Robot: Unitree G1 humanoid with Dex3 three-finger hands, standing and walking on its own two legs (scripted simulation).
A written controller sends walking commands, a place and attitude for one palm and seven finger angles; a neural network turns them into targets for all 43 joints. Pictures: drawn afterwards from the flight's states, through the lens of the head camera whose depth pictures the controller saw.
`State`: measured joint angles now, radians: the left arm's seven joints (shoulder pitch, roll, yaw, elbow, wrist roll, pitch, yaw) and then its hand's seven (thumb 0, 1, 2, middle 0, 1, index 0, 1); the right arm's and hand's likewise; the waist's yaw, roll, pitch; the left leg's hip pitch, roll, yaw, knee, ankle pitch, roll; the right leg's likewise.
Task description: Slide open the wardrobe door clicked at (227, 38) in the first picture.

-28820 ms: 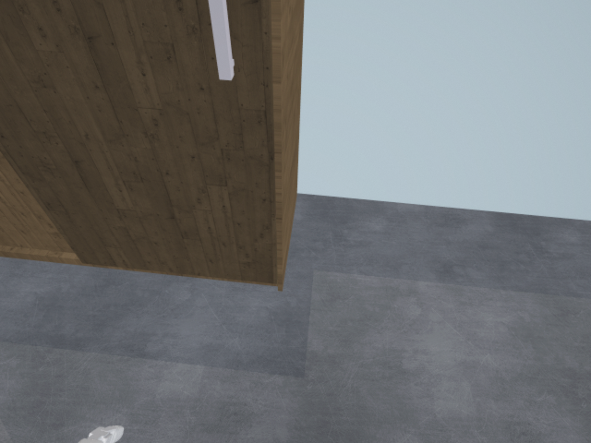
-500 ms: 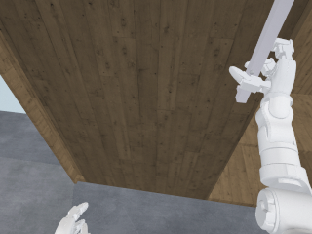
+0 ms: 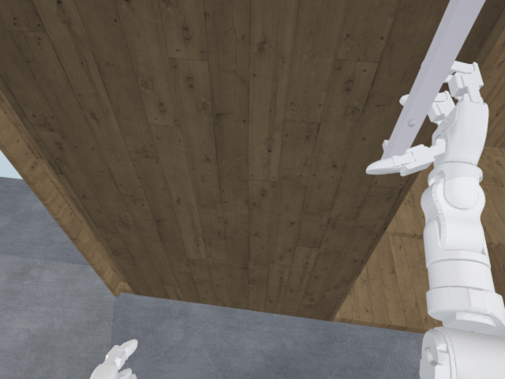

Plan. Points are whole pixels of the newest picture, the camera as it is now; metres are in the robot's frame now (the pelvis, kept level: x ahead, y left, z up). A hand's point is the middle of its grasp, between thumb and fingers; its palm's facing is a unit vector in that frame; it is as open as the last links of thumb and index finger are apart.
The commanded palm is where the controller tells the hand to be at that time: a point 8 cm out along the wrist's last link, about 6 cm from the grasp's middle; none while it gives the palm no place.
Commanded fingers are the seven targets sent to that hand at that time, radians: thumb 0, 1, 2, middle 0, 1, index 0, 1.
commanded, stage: slip the hand off the handle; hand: right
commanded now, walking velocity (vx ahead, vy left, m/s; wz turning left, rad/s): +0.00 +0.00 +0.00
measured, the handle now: (418, 88) +0.46 -0.19 +0.26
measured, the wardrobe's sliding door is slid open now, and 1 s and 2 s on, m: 0.67 0.67 0.67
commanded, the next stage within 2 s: draw the hand back to the body in 1.20 s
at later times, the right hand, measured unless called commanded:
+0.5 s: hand (459, 130) +0.40 -0.24 +0.23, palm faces +0.24 +0.97 -0.06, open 14.7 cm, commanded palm +0.37 -0.29 +0.23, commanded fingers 0.00 0.55 -0.20 0.25 1.15 0.25 1.15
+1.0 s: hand (496, 175) +0.32 -0.25 +0.23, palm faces +0.29 +0.96 -0.05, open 14.7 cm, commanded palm +0.28 -0.28 +0.23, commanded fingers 0.00 0.55 -0.20 0.25 1.15 0.25 1.15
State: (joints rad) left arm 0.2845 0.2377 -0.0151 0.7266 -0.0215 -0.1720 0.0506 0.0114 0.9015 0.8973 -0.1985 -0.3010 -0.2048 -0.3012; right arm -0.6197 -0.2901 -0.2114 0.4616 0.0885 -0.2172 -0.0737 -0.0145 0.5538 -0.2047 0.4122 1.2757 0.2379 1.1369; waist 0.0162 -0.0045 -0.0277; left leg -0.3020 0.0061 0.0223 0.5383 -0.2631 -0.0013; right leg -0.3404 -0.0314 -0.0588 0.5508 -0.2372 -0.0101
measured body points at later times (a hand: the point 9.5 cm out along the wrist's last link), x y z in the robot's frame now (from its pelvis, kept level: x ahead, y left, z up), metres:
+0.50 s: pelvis +0.01 +0.00 +0.00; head +0.02 +0.00 +0.45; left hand +0.14 +0.26 -0.10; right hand +0.38 -0.29 +0.23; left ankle +0.01 +0.12 -0.73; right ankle +0.03 -0.11 -0.73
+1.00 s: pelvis +0.01 +0.00 +0.00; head -0.01 +0.01 +0.45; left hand +0.20 +0.23 -0.08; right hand +0.30 -0.30 +0.23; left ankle +0.01 +0.12 -0.73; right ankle +0.03 -0.11 -0.73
